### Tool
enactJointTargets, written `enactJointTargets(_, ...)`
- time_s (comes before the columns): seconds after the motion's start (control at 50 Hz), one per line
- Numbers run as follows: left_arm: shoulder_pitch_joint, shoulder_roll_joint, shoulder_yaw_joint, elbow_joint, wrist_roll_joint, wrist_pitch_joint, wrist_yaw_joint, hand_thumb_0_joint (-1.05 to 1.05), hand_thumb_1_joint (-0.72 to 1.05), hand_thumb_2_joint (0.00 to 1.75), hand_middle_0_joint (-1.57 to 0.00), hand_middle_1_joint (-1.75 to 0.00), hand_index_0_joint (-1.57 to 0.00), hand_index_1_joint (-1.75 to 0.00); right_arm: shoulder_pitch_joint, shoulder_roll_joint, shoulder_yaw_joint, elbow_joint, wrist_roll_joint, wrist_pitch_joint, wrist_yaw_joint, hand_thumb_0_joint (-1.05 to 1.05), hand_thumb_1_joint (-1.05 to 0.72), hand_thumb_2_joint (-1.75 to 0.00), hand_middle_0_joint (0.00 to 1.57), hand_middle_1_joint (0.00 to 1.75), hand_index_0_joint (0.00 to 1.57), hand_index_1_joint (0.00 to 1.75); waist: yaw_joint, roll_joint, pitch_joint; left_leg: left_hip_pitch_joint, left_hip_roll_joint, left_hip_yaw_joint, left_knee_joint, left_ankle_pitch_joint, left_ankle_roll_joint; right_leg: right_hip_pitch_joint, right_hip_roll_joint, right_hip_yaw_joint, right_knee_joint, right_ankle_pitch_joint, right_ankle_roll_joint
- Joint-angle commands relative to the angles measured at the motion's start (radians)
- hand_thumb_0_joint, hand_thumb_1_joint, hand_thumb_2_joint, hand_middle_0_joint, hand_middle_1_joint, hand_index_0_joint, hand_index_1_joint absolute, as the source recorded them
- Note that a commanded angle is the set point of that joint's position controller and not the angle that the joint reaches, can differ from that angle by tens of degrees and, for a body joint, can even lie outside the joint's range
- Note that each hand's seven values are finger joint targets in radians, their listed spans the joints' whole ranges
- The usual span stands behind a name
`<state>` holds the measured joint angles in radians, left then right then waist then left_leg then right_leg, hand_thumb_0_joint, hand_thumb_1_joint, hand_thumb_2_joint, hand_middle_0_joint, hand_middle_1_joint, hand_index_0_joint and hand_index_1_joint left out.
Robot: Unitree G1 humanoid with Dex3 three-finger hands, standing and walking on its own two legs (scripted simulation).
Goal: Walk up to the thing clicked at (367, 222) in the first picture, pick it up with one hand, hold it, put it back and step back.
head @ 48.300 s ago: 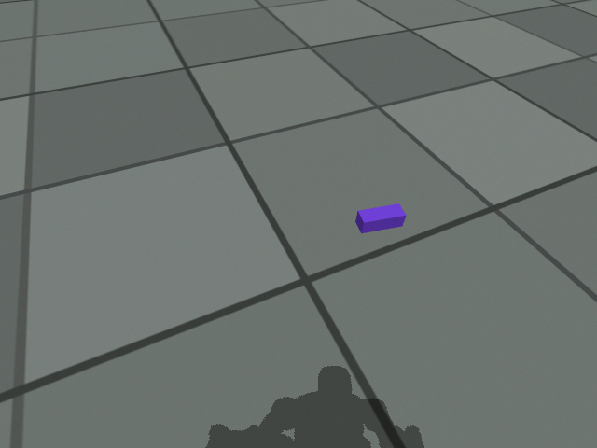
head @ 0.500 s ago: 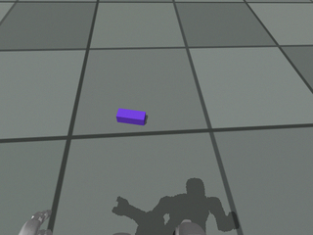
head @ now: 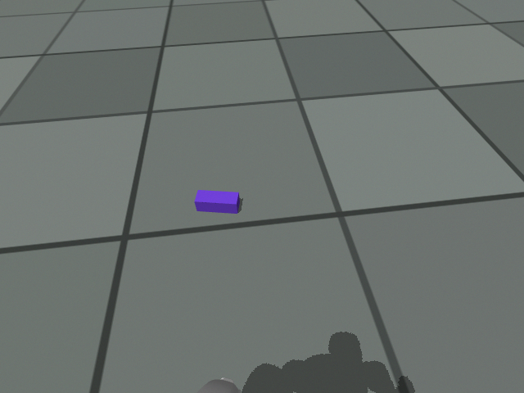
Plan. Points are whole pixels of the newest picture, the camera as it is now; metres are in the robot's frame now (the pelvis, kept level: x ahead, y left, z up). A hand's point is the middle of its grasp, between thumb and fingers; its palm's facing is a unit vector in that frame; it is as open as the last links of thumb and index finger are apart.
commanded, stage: step back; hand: left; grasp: from above
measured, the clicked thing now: (217, 201) +1.07 +0.29 -0.73
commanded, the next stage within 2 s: stand in 0.96 s
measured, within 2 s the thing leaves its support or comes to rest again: neither
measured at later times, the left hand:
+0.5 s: hand out of the picture +0.07 +0.26 -0.14, palm faces +0.10 -0.92 -0.39, open 7.4 cm
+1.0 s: hand out of the picture +0.11 +0.28 -0.14, palm faces +0.09 -0.93 -0.35, open 7.4 cm
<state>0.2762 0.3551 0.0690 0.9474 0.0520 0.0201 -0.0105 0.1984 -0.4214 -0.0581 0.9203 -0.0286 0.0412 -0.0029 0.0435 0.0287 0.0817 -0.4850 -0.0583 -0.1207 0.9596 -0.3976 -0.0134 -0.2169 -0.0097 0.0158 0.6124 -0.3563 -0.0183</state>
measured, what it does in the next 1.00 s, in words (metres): steps on the spot: left foot, then left foot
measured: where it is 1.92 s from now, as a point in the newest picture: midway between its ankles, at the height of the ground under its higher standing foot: outside the picture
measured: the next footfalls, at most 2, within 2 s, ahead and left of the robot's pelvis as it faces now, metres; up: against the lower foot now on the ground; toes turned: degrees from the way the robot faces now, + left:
left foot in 0.14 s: +0.04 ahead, +0.14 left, +0.00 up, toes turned +2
left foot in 0.64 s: +0.09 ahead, +0.14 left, +0.00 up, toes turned +6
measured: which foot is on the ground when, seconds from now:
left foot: up 0.00-0.12, down 0.14-0.40, up 0.42-0.62, down 0.64-1.00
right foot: down 0.00-1.00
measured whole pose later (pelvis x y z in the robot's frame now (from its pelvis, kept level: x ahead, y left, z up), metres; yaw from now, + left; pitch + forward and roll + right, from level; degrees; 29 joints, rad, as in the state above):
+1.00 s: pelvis +0.04 +0.01 +0.01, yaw +5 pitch -3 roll +0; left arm 0.08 0.36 0.02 1.09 0.01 -0.02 0.00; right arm 0.03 -0.32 -0.01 1.09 -0.01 -0.01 0.01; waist 0.02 0.00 0.08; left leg -0.21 0.02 0.01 0.48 -0.23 0.00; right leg -0.12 -0.04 -0.04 0.45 -0.28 0.03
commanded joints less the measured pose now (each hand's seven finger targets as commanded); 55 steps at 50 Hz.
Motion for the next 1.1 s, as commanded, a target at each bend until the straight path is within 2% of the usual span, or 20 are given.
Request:
enactJointTargets(0.0,-0.087,0.297,0.083,-0.108,0.002,-0.056,0.019,0.0,0.9,0.9,-0.2,-0.3,-0.2,-0.3,-0.058,-0.161,-0.043,-0.068,-0.006,-0.045,0.004,0.0,-0.9,-0.9,0.2,0.3,0.2,0.3,0.019,-0.184,0.008,-0.03,0.045,0.028,-0.133,-0.045,-0.016,0.012,-0.214,0.253,-0.298,-0.282,-0.148)
enactJointTargets(0.06,-0.092,0.314,0.08,-0.105,-0.009,-0.049,0.013,0.0,0.9,0.9,-0.2,-0.3,-0.2,-0.3,-0.049,-0.155,-0.042,-0.051,-0.009,-0.064,0.013,0.0,-0.9,-0.9,0.2,0.3,0.2,0.3,0.008,-0.201,0.006,0.11,0.064,0.096,-0.359,-0.072,-0.003,-0.016,-0.255,0.245,-0.276,-0.181,-0.166)
enactJointTargets(0.1,-0.086,0.28,0.054,-0.099,-0.018,-0.036,0.009,0.0,0.9,0.9,-0.2,-0.3,-0.2,-0.3,0.01,-0.135,-0.049,-0.011,-0.007,-0.08,0.007,0.0,-0.9,-0.9,0.2,0.3,0.2,0.3,-0.028,-0.15,-0.039,0.304,0.015,0.135,-0.581,0.071,0.02,-0.043,-0.19,0.14,-0.145,0.004,-0.119)
enactJointTargets(0.12,-0.073,0.231,0.037,-0.099,-0.018,-0.033,0.007,0.0,0.9,0.9,-0.2,-0.3,-0.2,-0.3,0.045,-0.148,-0.06,0.002,-0.014,-0.089,0.0,0.0,-0.9,-0.9,0.2,0.3,0.2,0.3,-0.047,-0.102,-0.077,0.434,0.058,0.054,-0.602,0.102,0.04,-0.118,-0.164,0.096,-0.032,0.124,-0.091)
enactJointTargets(0.14,-0.088,0.177,0.021,-0.103,-0.036,-0.036,0.003,0.0,0.9,0.9,-0.2,-0.3,-0.2,-0.3,0.051,-0.218,-0.07,0.001,-0.016,-0.095,-0.003,0.0,-0.9,-0.9,0.2,0.3,0.2,0.3,-0.05,0.102,-0.1,0.479,0.249,-0.286,-0.652,0.004,0.122,-0.266,-0.039,-0.006,0.106,0.022,-0.017)
enactJointTargets(0.16,-0.141,0.238,0.045,-0.095,-0.038,-0.035,0.01,0.0,0.9,0.9,-0.2,-0.3,-0.2,-0.3,0.062,-0.293,-0.083,0.0,-0.005,-0.092,0.002,0.0,-0.9,-0.9,0.2,0.3,0.2,0.3,-0.07,0.106,-0.082,0.348,0.367,-0.402,-0.691,-0.165,0.247,-0.23,-0.008,-0.035,0.208,-0.204,-0.014)
enactJointTargets(0.18,-0.155,0.263,0.049,-0.095,-0.032,-0.035,0.01,0.0,0.9,0.9,-0.2,-0.3,-0.2,-0.3,0.06,-0.282,-0.085,-0.002,-0.008,-0.093,0.004,0.0,-0.9,-0.9,0.2,0.3,0.2,0.3,-0.074,0.072,-0.047,0.302,0.379,-0.417,-0.714,-0.221,0.276,-0.244,-0.027,0.015,0.288,-0.233,-0.019)
enactJointTargets(0.3,-0.069,0.212,0.051,-0.03,-0.032,-0.054,-0.002,0.0,0.9,0.9,-0.2,-0.3,-0.2,-0.3,-0.024,-0.221,-0.06,-0.019,-0.01,-0.08,0.007,0.0,-0.9,-0.9,0.2,0.3,0.2,0.3,-0.038,0.141,-0.038,0.191,0.248,-0.147,-0.62,-0.008,0.185,-0.049,0.003,-0.061,0.018,-0.072,-0.006)
enactJointTargets(0.34,-0.009,0.199,0.05,0.007,-0.025,-0.067,0.012,0.0,0.9,0.9,-0.2,-0.3,-0.2,-0.3,-0.075,-0.153,-0.035,-0.028,0.008,-0.064,0.008,0.0,-0.9,-0.9,0.2,0.3,0.2,0.3,0.024,0.086,-0.069,0.064,0.187,-0.046,-0.475,0.053,0.113,0.17,0.033,-0.074,-0.172,0.073,-0.014)
enactJointTargets(0.36,0.013,0.25,0.066,0.015,-0.015,-0.073,0.021,0.0,0.9,0.9,-0.2,-0.3,-0.2,-0.3,-0.055,-0.085,-0.014,-0.037,0.014,-0.061,0.005,0.0,-0.9,-0.9,0.2,0.3,0.2,0.3,0.034,-0.055,-0.066,-0.052,0.112,0.005,-0.318,0.061,0.064,0.261,-0.072,0.113,-0.26,0.011,-0.025)
enactJointTargets(0.38,0.022,0.347,0.083,0.002,-0.008,-0.08,0.028,0.0,0.9,0.9,-0.2,-0.3,-0.2,-0.3,-0.076,-0.059,-0.005,-0.058,0.013,-0.059,-0.005,0.0,-0.9,-0.9,0.2,0.3,0.2,0.3,0.048,-0.224,-0.061,-0.149,-0.018,0.03,-0.154,-0.119,0.029,0.207,-0.305,0.464,-0.392,-0.155,-0.117)
enactJointTargets(0.4,-0.065,0.373,0.083,-0.027,-0.006,-0.08,0.025,0.0,0.9,0.9,-0.2,-0.3,-0.2,-0.3,-0.07,-0.135,-0.028,-0.036,0.007,-0.058,-0.017,0.0,-0.9,-0.9,0.2,0.3,0.2,0.3,0.021,-0.154,-0.012,-0.043,0.053,-0.016,-0.065,-0.193,0.017,0.024,-0.425,0.533,-0.388,-0.182,-0.227)
enactJointTargets(0.48,-0.16,0.281,0.055,-0.04,-0.023,-0.093,0.027,0.0,0.9,0.9,-0.2,-0.3,-0.2,-0.3,-0.001,-0.129,-0.028,0.023,0.007,-0.066,-0.003,0.0,-0.9,-0.9,0.2,0.3,0.2,0.3,-0.03,-0.136,0.003,0.054,0.096,0.008,-0.142,-0.057,0.02,-0.016,-0.278,0.228,-0.303,0.119,-0.164)
enactJointTargets(0.54,-0.185,0.284,0.047,-0.041,-0.024,-0.087,0.022,0.0,0.9,0.9,-0.2,-0.3,-0.2,-0.3,0.006,-0.11,-0.027,0.036,0.003,-0.069,0.005,0.0,-0.9,-0.9,0.2,0.3,0.2,0.3,-0.035,-0.173,-0.046,0.17,0.087,0.112,-0.304,-0.001,0.011,-0.016,-0.246,0.126,-0.229,0.295,-0.146)
enactJointTargets(0.6,-0.189,0.247,0.029,-0.036,-0.038,-0.068,0.022,0.0,0.9,0.9,-0.2,-0.3,-0.2,-0.3,0.015,-0.107,-0.037,0.063,-0.007,-0.078,-0.001,0.0,-0.9,-0.9,0.2,0.3,0.2,0.3,-0.06,-0.128,-0.086,0.317,0.067,0.134,-0.53,0.259,0.032,-0.031,-0.189,0.052,-0.082,0.444,-0.077)
enactJointTargets(0.62,-0.171,0.216,0.017,-0.042,-0.043,-0.065,0.02,0.0,0.9,0.9,-0.2,-0.3,-0.2,-0.3,0.015,-0.141,-0.043,0.062,-0.009,-0.084,-0.006,0.0,-0.9,-0.9,0.2,0.3,0.2,0.3,-0.052,-0.052,-0.133,0.379,0.152,0.032,-0.531,0.417,0.058,-0.054,-0.148,0.027,-0.022,0.418,-0.037)
enactJointTargets(0.66,-0.169,0.207,0.017,-0.012,-0.058,-0.051,0.023,0.0,0.9,0.9,-0.2,-0.3,-0.2,-0.3,-0.095,-0.212,-0.045,0.039,0.007,-0.085,-0.004,0.0,-0.9,-0.9,0.2,0.3,0.2,0.3,-0.023,0.071,-0.135,0.239,0.312,-0.159,-0.571,0.321,0.181,0.018,-0.026,-0.031,0.003,0.004,0.005)
enactJointTargets(0.76,-0.167,0.245,0.015,0.047,-0.045,-0.069,0.023,0.0,0.9,0.9,-0.2,-0.3,-0.2,-0.3,-0.154,-0.145,-0.015,0.073,0.018,-0.074,-0.006,0.0,-0.9,-0.9,0.2,0.3,0.2,0.3,-0.022,0.029,-0.136,0.247,0.177,0.03,-0.489,0.399,0.052,0.111,-0.117,0.044,-0.17,0.284,-0.031)
enactJointTargets(0.82,-0.186,0.241,0.014,0.058,-0.049,-0.068,0.027,0.0,0.9,0.9,-0.2,-0.3,-0.2,-0.3,-0.154,-0.137,-0.013,0.099,0.018,-0.072,-0.006,0.0,-0.9,-0.9,0.2,0.3,0.2,0.3,-0.032,0.01,-0.181,0.318,0.177,0.05,-0.485,0.49,0.055,0.127,-0.13,0.033,-0.166,0.404,-0.029)
enactJointTargets(1.08,-0.236,0.205,-0.022,0.116,-0.047,-0.06,0.017,0.0,0.9,0.9,-0.2,-0.3,-0.2,-0.3,-0.207,-0.131,0.006,0.136,0.022,-0.081,-0.001,0.0,-0.9,-0.9,0.2,0.3,0.2,0.3,-0.037,-0.01,-0.146,0.411,0.203,0.033,-0.633,0.508,0.037,0.143,-0.121,0.024,-0.298,0.343,0.012)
